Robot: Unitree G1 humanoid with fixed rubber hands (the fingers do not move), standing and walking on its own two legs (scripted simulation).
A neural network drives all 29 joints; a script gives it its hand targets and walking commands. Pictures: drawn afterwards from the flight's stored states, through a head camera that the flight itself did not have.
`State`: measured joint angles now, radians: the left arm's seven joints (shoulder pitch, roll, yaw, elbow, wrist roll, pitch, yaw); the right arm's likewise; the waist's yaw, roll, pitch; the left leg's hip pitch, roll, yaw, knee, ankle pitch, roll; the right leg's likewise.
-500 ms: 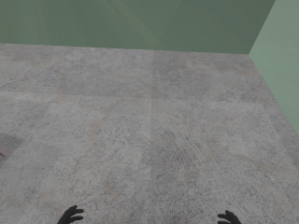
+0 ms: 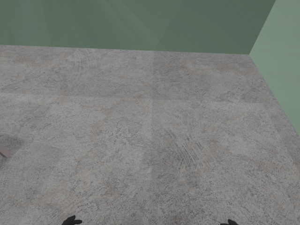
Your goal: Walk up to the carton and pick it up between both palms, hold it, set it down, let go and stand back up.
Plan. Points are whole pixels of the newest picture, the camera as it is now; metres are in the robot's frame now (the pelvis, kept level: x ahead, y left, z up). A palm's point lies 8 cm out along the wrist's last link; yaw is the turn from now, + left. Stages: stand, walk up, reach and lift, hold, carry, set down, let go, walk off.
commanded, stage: stand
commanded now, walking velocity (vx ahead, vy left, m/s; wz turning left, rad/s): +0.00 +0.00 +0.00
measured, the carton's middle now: out of the picture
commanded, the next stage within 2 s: walk up in 1.08 s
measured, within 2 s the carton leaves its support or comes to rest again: neither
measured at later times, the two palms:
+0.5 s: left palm out of the picture +0.09 +0.24 -0.10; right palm out of the picture +0.08 -0.25 -0.11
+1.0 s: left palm out of the picture +0.08 +0.24 -0.11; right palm out of the picture +0.08 -0.25 -0.11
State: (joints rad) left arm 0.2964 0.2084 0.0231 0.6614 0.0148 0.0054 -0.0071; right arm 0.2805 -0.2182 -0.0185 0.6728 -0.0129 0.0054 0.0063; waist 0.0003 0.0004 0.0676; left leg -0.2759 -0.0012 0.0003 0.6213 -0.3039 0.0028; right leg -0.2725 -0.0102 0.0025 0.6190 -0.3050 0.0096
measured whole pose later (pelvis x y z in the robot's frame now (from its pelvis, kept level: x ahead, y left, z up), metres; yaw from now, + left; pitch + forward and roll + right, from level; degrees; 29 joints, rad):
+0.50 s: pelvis +0.00 +0.00 +0.00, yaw +0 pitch -2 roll +0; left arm 0.31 0.22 0.02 0.69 0.01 0.01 0.00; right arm 0.30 -0.23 -0.01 0.70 -0.01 0.00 0.00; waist 0.00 0.00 0.06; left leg -0.27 0.00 0.00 0.60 -0.29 0.00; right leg -0.27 -0.01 0.01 0.60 -0.29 0.01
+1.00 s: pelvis +0.00 +0.00 +0.00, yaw +0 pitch -2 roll +0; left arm 0.31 0.22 0.01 0.72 0.01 0.01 0.00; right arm 0.31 -0.23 0.00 0.73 -0.01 0.00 0.00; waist 0.00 0.00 0.06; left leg -0.26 0.00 0.00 0.58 -0.29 0.00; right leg -0.26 -0.01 0.01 0.58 -0.29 0.01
